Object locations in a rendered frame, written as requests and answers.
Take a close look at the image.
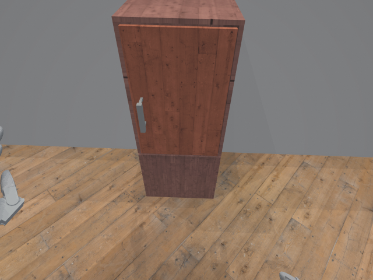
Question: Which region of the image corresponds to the handle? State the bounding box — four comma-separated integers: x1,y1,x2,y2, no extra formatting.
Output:
136,97,146,133

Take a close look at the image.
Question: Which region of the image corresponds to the cupboard door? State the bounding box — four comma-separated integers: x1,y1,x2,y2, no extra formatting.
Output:
118,24,238,156

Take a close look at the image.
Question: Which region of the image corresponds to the robot left hand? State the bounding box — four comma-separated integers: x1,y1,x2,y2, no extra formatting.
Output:
0,126,24,226

